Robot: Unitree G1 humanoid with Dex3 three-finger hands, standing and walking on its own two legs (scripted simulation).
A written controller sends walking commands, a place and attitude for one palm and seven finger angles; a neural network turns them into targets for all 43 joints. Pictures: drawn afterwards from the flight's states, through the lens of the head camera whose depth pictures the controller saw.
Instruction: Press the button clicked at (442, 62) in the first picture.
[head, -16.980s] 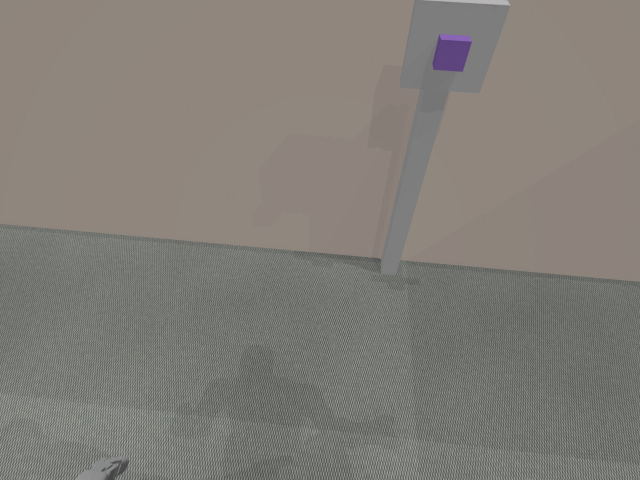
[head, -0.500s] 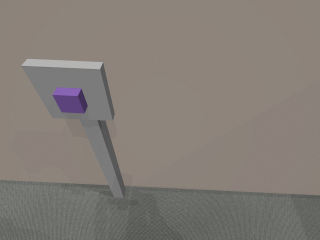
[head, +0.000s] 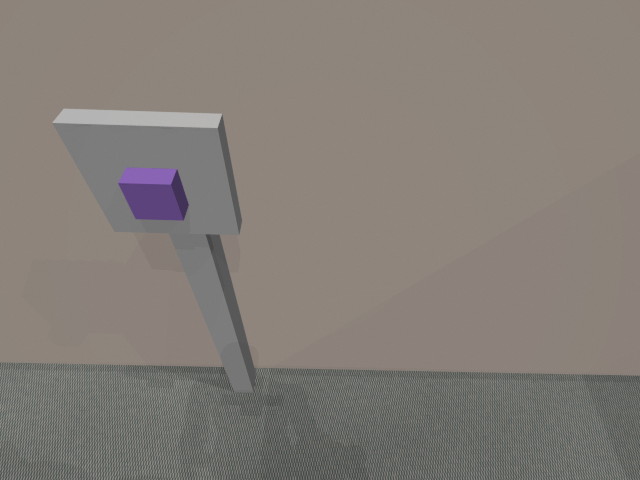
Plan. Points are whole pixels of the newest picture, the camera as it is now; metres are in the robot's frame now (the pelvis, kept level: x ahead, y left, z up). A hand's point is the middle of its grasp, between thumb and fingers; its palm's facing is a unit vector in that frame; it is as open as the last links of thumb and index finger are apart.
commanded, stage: look again from close up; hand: left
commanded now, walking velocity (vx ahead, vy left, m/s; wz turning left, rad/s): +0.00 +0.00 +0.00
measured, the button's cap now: (156, 192) +0.43 +0.24 +0.12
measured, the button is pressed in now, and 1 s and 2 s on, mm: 0 0 0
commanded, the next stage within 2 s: shuffle to correct the standing spot in 0.16 s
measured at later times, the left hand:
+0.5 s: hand out of the picture +0.00 +0.19 -0.17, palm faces -0.01 -0.97 -0.23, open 7.4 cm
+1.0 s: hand out of the picture -0.02 +0.16 -0.18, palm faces +0.02 -0.99 -0.17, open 7.4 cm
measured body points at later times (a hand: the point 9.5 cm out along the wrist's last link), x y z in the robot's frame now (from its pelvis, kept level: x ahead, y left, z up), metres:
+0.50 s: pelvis -0.02 +0.00 +0.00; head +0.02 +0.00 +0.45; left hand +0.00 +0.24 -0.15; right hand +0.02 -0.23 -0.15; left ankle +0.01 +0.10 -0.73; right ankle -0.07 -0.11 -0.73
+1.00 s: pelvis -0.01 -0.01 +0.00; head +0.02 +0.01 +0.45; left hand -0.02 +0.21 -0.16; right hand -0.02 -0.23 -0.15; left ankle +0.01 +0.10 -0.73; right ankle -0.07 -0.11 -0.73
